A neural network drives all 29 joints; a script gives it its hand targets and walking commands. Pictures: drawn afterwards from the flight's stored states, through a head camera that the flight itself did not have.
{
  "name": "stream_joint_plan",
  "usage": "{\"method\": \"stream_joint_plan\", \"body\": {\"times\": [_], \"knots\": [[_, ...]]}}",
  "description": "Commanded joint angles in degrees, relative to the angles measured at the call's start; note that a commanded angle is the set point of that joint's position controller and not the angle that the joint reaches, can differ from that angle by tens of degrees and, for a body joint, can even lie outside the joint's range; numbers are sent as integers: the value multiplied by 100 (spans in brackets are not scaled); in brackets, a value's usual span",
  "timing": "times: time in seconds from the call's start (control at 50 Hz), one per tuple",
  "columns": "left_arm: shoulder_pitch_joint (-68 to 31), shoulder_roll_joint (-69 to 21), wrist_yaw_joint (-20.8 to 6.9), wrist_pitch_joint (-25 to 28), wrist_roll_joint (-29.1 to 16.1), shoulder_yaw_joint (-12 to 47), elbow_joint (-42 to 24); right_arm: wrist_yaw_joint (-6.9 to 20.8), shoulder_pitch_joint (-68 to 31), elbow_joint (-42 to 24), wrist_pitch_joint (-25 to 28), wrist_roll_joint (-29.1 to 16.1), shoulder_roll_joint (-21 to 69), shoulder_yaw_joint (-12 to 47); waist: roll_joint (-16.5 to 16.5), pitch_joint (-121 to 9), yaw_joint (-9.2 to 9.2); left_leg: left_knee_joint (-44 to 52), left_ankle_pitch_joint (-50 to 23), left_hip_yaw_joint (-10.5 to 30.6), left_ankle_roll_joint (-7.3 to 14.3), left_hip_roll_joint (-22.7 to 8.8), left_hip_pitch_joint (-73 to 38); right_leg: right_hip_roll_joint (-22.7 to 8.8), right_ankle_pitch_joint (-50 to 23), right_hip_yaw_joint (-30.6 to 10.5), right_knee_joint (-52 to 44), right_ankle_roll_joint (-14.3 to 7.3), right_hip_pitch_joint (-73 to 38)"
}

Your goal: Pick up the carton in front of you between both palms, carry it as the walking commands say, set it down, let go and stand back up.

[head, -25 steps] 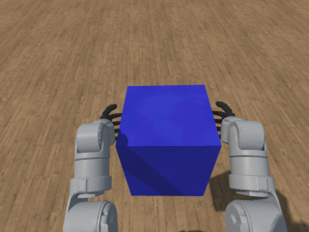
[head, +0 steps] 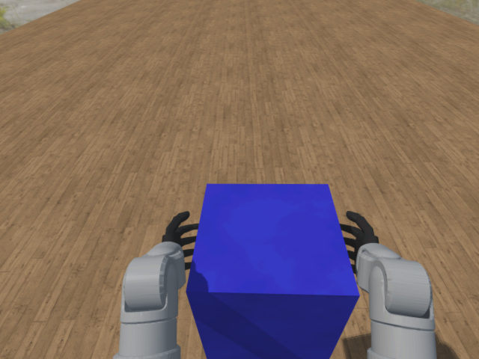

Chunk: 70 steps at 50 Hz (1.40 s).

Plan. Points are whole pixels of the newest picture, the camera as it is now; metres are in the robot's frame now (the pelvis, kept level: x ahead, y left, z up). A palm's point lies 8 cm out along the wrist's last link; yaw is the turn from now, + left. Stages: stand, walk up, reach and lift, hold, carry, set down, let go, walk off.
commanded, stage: carry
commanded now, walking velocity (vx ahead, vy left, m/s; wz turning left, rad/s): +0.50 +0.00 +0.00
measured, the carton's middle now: (266, 274) +0.27 +0.00 +0.02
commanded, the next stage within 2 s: hold in 1.76 s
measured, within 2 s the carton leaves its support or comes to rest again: neither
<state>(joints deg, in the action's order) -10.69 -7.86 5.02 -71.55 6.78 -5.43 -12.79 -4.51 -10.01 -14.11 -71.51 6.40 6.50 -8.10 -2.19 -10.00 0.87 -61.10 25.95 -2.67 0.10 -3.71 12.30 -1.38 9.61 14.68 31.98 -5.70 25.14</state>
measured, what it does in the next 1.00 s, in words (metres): walks ahead: left foot, then right foot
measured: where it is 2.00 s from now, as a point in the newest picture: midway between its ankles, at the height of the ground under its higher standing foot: outside the picture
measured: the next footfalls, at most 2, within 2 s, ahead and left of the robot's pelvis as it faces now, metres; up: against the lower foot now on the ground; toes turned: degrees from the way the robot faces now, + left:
left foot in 0.38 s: +0.38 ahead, +0.12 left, +0.00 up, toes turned -12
right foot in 0.52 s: +0.23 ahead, -0.10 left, +0.00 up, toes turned -7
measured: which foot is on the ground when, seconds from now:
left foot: up 0.00-0.36, down 0.38-1.00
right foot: down 0.00-0.38, up 0.40-0.50, down 0.52-1.00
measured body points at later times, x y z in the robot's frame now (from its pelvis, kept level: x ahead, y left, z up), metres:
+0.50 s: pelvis +0.25 +0.03 +0.01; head +0.24 +0.04 +0.46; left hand +0.53 +0.17 +0.08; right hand +0.53 -0.13 +0.09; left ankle +0.35 +0.11 -0.72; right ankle +0.16 -0.09 -0.72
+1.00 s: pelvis +0.31 +0.01 +0.00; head +0.27 +0.02 +0.45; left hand +0.58 +0.15 +0.07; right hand +0.57 -0.15 +0.07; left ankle +0.35 +0.11 -0.72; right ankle +0.19 -0.09 -0.72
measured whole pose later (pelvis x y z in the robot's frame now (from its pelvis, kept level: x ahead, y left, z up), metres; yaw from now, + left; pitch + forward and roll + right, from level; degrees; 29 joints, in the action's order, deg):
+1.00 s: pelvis +0.31 +0.01 +0.00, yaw -3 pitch +3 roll +1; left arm -7.2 -7.4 3.5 -65.8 8.2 -5.5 -11.4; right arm -3.7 -7.7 -10.5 -64.8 8.2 7.5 -6.2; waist 0.8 -9.3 0.0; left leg -34.9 15.0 -13.0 2.3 -4.0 22.8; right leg -3.1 26.4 6.5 31.6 0.9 8.1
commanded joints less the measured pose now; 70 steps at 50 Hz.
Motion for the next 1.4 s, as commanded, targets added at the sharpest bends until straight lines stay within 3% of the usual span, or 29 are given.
{"method": "stream_joint_plan", "body": {"times": [0.0, 0.02, 0.06, 0.1, 0.14, 0.2, 0.28, 0.34, 0.36, 0.38, 0.4, 0.42, 0.44, 0.46, 0.48, 0.52, 0.56, 0.62, 0.68, 0.76, 0.88, 0.94, 1.12, 1.26, 1.38], "knots": [[-2841, -5277, -1463, 96, -2368, 3855, -516, 1494, -3016, -366, 29, -2381, 5338, 4127, 417, -1016, -29, -1233, -583, 434, 139, -353, 2617, -1977, 34, -3083, -1891, -453, -2590], [-2967, -5407, -1484, 149, -2426, 3928, -592, 1493, -3005, -369, 93, -2373, 5466, 4164, 394, -962, -65, -753, -848, 429, 116, -495, 2388, -1850, 545, -2632, -2075, -224, -2155], [-2965, -5522, -1534, 240, -2486, 4008, -655, 1454, -2926, -400, 207, -2292, 5582, 4240, 721, -931, -76, -116, -1196, 145, 22, -471, 2195, -1618, 1022, -2004, -2353, -83, -1803], [-2885, -5409, -1554, 284, -2511, 4025, -706, 1400, -2834, -400, 281, -2232, 5625, 4291, 779, -831, -48, 656, -1325, -105, -124, -429, 2121, -1548, 457, -1552, -2471, -144, -1709], [-2778, -5275, -1558, 301, -2518, 4038, -798, 1352, -2686, -451, 311, -2179, 5539, 4312, 776, -752, -44, 1477, -1534, -335, -220, -318, 2085, -1389, -580, -1130, -2316, -151, -1874], [-2557, -5065, -1533, 270, -2467, 3994, -919, 1308, -2547, -613, 282, -2182, 5385, 4332, 1003, -757, -27, 2275, -1992, -617, -148, -93, 1938, -1241, -1988, -717, -1885, -17, -2232], [-2231, -4870, -1486, 152, -2257, 3835, -870, 1333, -2483, -717, 134, -2239, 5132, 4293, 1050, -648, 39, 2999, -2669, -796, -79, 101, 1522, -1128, -2795, -488, -1342, 117, -2480], [-2253, -4741, -1474, 65, -2185, 3788, -758, 1380, -2440, -640, 32, -2246, 4964, 4224, 741, -601, -70, 4242, -3777, -1005, -89, 147, 103, -877, -2729, -276, -294, 502, -2066], [-2258, -4667, -1471, 41, -2173, 3773, -696, 1396, -2427, -576, -4, -2223, 4872, 4170, 584, -839, -82, 4053, -4900, -523, -46, -414, -817, -781, -1928, -322, 161, 721, -1539], [-2411, -4663, -1457, -8, -2222, 3844, -749, 1411, -2441, -486, -12, -2160, 4835, 4074, -363, -1439, -109, 3361, -7505, 512, 444, -1511, -2184, -574, 138, -566, 1038, 931, -664], [-2495, -4734, -1458, -56, -2281, 3921, -778, 1418, -2241, -210, 29, -2123, 4907, 3988, -1058, -1871, -162, 3350, -7690, 1120, 1057, -1867, -2791, -297, 1734, -840, 1224, 961, -36], [-2497, -4836, -1475, -47, -2312, 3950, -783, 1422, -2068, -164, 91, -2151, 5074, 3950, -1020, -1882, -162, 3719, -6652, 1182, 1113, -1788, -2345, -326, 2319, -992, 1083, 899, -130], [-2623, -4998, -1495, 3, -2371, 4001, -824, 1428, -2177, -262, 144, -2192, 5268, 3974, -759, -1849, -144, 3931, -5706, 1072, 992, -1685, -2102, -349, 2519, -1091, 553, 849, -303], [-2751, -5151, -1508, 69, -2420, 4041, -887, 1438, -2368, -361, 189, -2233, 5460, 4035, -646, -1769, -110, 4073, -4965, 890, 807, -1572, -1757, -371, 2329, -1060, -62, 812, -617], [-2863, -5276, -1511, 132, -2446, 4089, -948, 1453, -2516, -430, 235, -2265, 5613, 4102, -672, -1751, -71, 4129, -4094, 600, 578, -1390, -1385, -369, 1677, -946, -594, 791, -1078], [-2933, -5426, -1500, 240, -2429, 4172, -1040, 1487, -2694, -621, 315, -2331, 5729, 4201, -396, -1693, -85, 4120, -2857, 127, 269, -1019, -978, -491, 691, -951, -899, 776, -1458], [-2949, -5428, -1482, 253, -2422, 4168, -1140, 1479, -2795, -694, 334, -2394, 5686, 4261, 65, -1582, -110, 3647, -3879, -106, 264, -829, -889, -744, -234, -1129, -742, 784, -1665], [-2542, -5149, -1463, 198, -2367, 4067, -1088, 1419, -2466, -748, 271, -2308, 5410, 4239, 155, -1681, -101, 3080, -5053, -210, 331, -741, -938, -715, -1280, -1052, -382, 771, -1678], [-2203, -4982, -1451, 135, -2242, 3960, -875, 1397, -2225, -606, 191, -2207, 5209, 4205, 233, -1615, -91, 2794, -5563, -299, 356, -696, -805, -688, -1940, -1024, -210, 781, -1600], [-2229, -4992, -1476, 164, -2172, 3942, -689, 1435, -2311, -454, 201, -2180, 5216, 4239, 257, -1407, -81, 2674, -5430, -368, 326, -660, -610, -700, -2167, -1033, -198, 771, -1477], [-2368, -5095, -1527, 428, -2093, 4036, -474, 1478, -2399, -193, 455, -2067, 5343, 4303, 377, -1226, -79, 2624, -4312, -388, 250, -607, -297, -810, -2405, -1119, -253, 676, -1598], [-2334, -5082, -1545, 681, -1954, 3971, -248, 1493, -2351, 43, 694, -1927, 5317, 4235, 398, -1116, -78, 2673, -3839, -383, 218, -603, -222, -844, -2211, -1142, -259, 615, -1527], [-2349, -4752, -1525, 1773, -1415, 3562, 314, 1484, -2385, 618, 1780, -1384, 4964, 3750, 271, -901, -86, 3023, -3341, -283, 210, -677, -283, -752, -795, -1183, -542, 531, -1279], [-2473, -4548, -1499, 2597, -769, 2743, 1360, 1472, -2465, 1660, 2576, -739, 4741, 2928, 252, -738, -94, 3292, -2644, -230, 187, -685, -209, -727, 41, -1259, -748, 467, -1052], [-3026, -4869, -1598, 3357, -419, 2246, 2242, 1575, -3037, 2541, 3337, -420, 5071, 2442, 231, -683, -100, 3479, -2122, -176, 146, -669, -183, -698, 537, -1332, -858, 403, -913]]}}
